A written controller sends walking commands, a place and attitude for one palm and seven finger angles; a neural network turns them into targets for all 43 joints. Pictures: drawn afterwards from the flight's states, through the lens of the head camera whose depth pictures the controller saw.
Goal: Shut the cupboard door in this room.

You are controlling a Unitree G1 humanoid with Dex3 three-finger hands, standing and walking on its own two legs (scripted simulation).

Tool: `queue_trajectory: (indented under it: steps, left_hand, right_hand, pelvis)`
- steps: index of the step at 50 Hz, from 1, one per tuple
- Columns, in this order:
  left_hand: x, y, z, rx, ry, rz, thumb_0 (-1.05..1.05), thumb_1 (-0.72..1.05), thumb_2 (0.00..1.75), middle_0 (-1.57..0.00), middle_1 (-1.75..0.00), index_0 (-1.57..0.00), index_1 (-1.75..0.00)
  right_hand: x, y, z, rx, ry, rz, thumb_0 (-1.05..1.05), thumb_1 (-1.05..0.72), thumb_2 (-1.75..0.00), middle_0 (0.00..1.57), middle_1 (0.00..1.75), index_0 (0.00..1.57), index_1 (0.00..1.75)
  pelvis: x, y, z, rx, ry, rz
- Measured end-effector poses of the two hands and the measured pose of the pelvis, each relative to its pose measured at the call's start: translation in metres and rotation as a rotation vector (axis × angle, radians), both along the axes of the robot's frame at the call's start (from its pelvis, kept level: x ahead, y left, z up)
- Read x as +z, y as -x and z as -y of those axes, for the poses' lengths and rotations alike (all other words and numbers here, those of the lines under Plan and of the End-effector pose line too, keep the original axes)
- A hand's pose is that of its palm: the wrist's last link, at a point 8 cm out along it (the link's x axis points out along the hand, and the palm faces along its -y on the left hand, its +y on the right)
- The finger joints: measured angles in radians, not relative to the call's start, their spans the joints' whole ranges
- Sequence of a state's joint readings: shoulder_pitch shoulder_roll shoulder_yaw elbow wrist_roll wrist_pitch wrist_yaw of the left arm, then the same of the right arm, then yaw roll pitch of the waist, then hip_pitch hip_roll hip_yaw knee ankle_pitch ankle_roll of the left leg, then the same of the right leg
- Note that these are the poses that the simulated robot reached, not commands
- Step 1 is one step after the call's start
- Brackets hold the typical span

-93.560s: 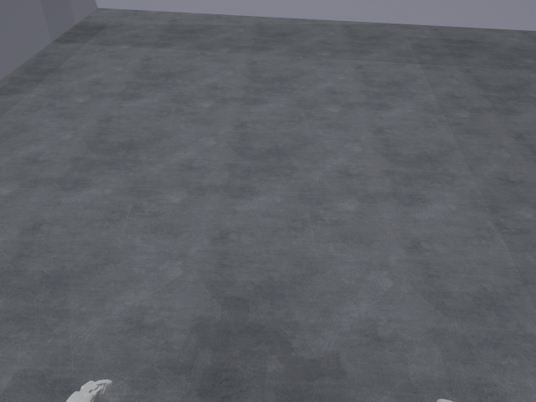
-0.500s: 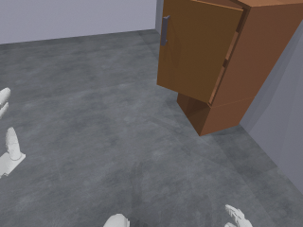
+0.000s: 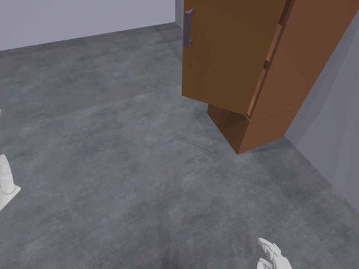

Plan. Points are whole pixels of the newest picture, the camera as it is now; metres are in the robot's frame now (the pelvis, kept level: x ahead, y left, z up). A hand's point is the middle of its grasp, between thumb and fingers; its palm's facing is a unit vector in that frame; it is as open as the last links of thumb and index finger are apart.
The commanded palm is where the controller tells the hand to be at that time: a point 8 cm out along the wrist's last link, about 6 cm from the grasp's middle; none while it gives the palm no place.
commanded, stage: stop stepping back and stand still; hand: left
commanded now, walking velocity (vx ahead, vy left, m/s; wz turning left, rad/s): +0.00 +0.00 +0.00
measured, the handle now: (189, 28) +1.07 -0.01 +0.03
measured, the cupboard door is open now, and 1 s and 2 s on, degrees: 42 42 42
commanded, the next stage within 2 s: let the arm hang, fingers relaxed in 0.82 s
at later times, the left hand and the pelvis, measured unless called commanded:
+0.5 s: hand out of the picture +0.20 +0.29 +0.18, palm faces +0.42 -0.77 -0.49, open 7.4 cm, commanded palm +0.14 +0.32 +0.18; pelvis -0.01 +0.03 +0.01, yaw -1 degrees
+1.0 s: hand (12, 224) +0.18 +0.30 +0.08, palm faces +0.28 -0.83 -0.49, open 7.4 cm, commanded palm none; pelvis -0.03 +0.04 +0.00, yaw +0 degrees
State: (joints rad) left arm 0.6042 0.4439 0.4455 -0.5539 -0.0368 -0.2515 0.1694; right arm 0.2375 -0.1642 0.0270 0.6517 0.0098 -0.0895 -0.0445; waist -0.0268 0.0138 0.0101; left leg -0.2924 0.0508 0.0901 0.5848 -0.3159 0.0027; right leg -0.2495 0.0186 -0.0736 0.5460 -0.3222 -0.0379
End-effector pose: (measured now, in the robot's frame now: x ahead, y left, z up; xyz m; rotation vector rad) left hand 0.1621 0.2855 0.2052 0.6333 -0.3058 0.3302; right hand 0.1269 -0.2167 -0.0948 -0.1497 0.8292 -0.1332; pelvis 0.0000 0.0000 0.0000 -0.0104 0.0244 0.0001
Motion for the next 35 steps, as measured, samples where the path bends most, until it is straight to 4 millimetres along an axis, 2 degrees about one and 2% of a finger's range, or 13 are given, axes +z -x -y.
queue_trajectory:
  steps: [3,8,13,16,19,24,28,32,35]
  left_hand:
    - [-0.002,-0.005,-0.015,0.043,-0.011,-0.032,0.01,0.88,0.90,-0.21,-0.30,-0.22,-0.30]
    - [-0.023,-0.016,-0.036,0.112,0.053,-0.098,0.01,0.88,0.90,-0.21,-0.30,-0.22,-0.30]
    - [-0.036,-0.020,-0.028,0.063,0.136,-0.094,0.01,0.89,0.90,-0.21,-0.30,-0.22,-0.30]
    - [-0.031,-0.017,-0.021,0.007,0.140,-0.064,0.02,0.88,0.90,-0.21,-0.30,-0.22,-0.30]
    - [-0.020,-0.010,-0.023,-0.018,0.103,-0.032,0.01,0.88,0.90,-0.21,-0.30,-0.22,-0.30]
    - [-0.009,0.005,-0.040,0.032,0.056,-0.015,0.01,0.88,0.90,-0.21,-0.30,-0.22,-0.30]
    - [-0.019,0.016,-0.052,0.101,0.101,-0.044,0.01,0.88,0.90,-0.21,-0.30,-0.22,-0.30]
    - [-0.035,0.023,-0.051,0.129,0.176,-0.073,0.01,0.89,0.90,-0.21,-0.30,-0.21,-0.30]
    - [-0.038,0.025,-0.045,0.111,0.200,-0.070,0.01,0.89,0.90,-0.21,-0.30,-0.21,-0.30]
  right_hand:
    - [-0.002,-0.006,0.002,-0.016,0.009,-0.027,0.02,-0.91,-0.89,0.21,0.30,0.20,0.30]
    - [0.005,-0.021,0.006,-0.033,0.042,-0.007,0.02,-0.91,-0.89,0.20,0.30,0.20,0.30]
    - [0.022,-0.034,0.006,-0.024,0.080,0.056,0.02,-0.91,-0.89,0.20,0.30,0.20,0.30]
    - [0.032,-0.039,0.003,-0.019,0.094,0.094,0.02,-0.91,-0.89,0.20,0.30,0.20,0.30]
    - [0.039,-0.040,-0.002,-0.013,0.097,0.122,0.02,-0.91,-0.89,0.20,0.30,0.20,0.30]
    - [0.037,-0.032,-0.012,-0.004,0.076,0.125,0.02,-0.91,-0.89,0.20,0.30,0.20,0.30]
    - [0.029,-0.018,-0.020,0.006,0.057,0.096,0.02,-0.91,-0.89,0.20,0.30,0.20,0.30]
    - [0.022,-0.003,-0.024,0.017,0.053,0.061,0.02,-0.91,-0.89,0.20,0.30,0.20,0.30]
    - [0.020,0.007,-0.026,0.022,0.057,0.042,0.02,-0.91,-0.89,0.20,0.30,0.20,0.30]
  pelvis:
    - [0.002,-0.009,-0.005,-0.007,-0.007,-0.003]
    - [0.003,-0.014,-0.013,-0.017,-0.006,-0.001]
    - [0.003,-0.010,-0.017,-0.015,-0.001,0.003]
    - [0.003,-0.007,-0.019,-0.014,0.002,0.005]
    - [0.004,-0.003,-0.021,-0.014,0.006,0.004]
    - [0.006,0.004,-0.024,-0.015,0.011,0.006]
    - [0.007,0.010,-0.028,-0.018,0.013,0.011]
    - [0.007,0.017,-0.031,-0.013,0.011,0.020]
    - [0.007,0.021,-0.031,-0.007,0.010,0.025]
